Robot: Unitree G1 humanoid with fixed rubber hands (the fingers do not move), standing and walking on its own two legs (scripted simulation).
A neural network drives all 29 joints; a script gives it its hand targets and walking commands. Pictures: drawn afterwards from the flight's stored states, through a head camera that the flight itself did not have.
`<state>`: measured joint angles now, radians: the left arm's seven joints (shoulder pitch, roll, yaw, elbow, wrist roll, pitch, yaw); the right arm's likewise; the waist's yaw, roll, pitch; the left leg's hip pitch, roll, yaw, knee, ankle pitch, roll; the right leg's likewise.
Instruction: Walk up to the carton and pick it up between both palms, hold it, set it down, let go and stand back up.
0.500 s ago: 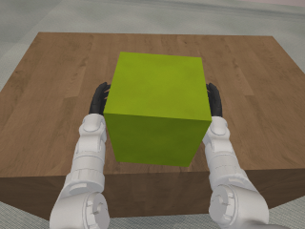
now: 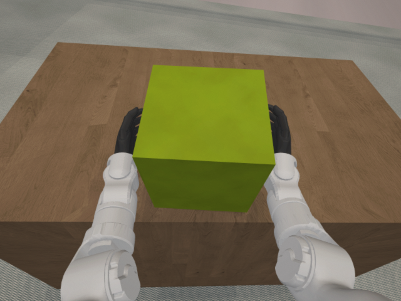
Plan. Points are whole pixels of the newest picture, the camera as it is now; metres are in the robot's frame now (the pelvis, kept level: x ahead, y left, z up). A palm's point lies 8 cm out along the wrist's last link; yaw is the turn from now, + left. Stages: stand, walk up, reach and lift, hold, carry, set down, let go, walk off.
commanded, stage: reach and lift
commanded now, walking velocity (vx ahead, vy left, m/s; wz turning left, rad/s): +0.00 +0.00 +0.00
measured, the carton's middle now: (204, 145) +0.44 +0.02 +0.07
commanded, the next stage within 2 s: none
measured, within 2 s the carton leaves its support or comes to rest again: neither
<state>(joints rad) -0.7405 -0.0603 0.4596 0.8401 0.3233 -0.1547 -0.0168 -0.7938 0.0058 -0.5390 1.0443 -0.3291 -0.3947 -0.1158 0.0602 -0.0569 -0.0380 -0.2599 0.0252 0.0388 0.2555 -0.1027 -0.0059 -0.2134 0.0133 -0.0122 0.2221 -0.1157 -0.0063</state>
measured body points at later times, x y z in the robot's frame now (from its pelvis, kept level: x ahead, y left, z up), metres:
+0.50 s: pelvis -0.01 +0.00 +0.00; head +0.00 +0.02 +0.45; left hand +0.40 +0.16 +0.10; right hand +0.42 -0.15 +0.12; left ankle +0.01 +0.12 -0.75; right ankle -0.01 -0.11 -0.75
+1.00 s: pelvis -0.02 +0.00 +0.00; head -0.05 +0.03 +0.45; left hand +0.38 +0.17 +0.16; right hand +0.40 -0.14 +0.16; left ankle +0.01 +0.12 -0.75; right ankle -0.01 -0.11 -0.75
